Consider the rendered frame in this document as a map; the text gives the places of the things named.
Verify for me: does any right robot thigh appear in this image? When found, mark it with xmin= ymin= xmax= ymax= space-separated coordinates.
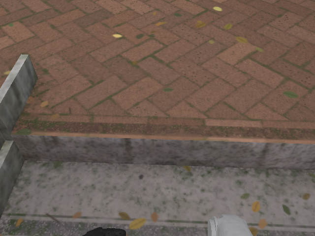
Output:
xmin=208 ymin=214 xmax=253 ymax=236

